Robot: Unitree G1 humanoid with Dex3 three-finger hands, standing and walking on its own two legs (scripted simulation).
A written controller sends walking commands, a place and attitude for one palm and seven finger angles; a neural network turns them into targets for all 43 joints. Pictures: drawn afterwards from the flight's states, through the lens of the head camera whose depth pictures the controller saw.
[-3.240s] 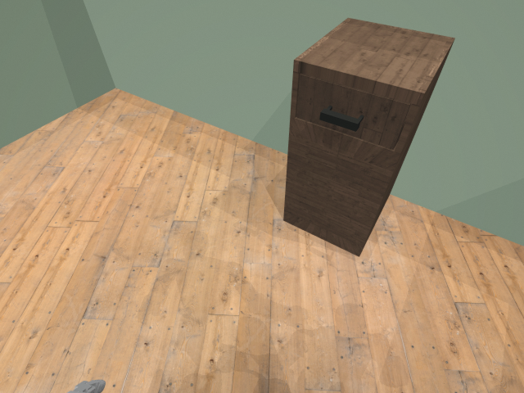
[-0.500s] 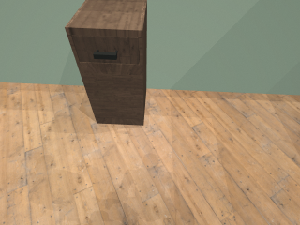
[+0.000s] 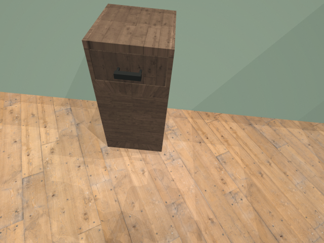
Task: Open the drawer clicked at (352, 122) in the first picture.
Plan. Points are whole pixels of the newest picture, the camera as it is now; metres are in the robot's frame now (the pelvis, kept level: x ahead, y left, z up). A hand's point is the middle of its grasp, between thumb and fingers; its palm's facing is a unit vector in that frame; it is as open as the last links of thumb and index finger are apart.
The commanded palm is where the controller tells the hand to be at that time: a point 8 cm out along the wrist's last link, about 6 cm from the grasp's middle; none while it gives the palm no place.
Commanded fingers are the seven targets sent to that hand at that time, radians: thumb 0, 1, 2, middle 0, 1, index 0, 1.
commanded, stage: take the last steps up to it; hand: left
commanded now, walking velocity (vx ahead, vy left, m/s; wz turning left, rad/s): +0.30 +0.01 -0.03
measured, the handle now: (128, 73) +0.81 +0.20 -0.07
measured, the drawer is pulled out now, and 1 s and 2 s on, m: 0.00 0.00 0.00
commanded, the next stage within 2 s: come to a stop and stand still in 0.50 s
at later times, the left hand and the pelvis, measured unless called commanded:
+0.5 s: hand (118, 197) +0.27 +0.15 -0.15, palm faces +0.08 -0.98 -0.19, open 7.3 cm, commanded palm none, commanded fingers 0.00 0.90 0.90 -0.20 -0.30 -0.20 -0.30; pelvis +0.19 -0.03 +0.00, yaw +1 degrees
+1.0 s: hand (108, 195) +0.29 +0.18 -0.17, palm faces +0.06 -0.97 -0.22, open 7.4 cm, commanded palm none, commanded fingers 0.00 0.90 0.90 -0.20 -0.30 -0.20 -0.30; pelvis +0.26 -0.01 +0.01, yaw -1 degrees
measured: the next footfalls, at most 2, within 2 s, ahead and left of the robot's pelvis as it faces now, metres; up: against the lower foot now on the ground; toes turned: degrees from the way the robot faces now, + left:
right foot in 0.38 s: +0.26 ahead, -0.12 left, +0.00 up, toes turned -9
left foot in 0.74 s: +0.38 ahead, +0.12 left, +0.00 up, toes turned +8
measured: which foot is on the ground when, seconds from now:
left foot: down 0.00-0.40, up 0.42-0.72, down 0.74-1.00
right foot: up 0.00-0.36, down 0.38-0.76, up 0.78-1.00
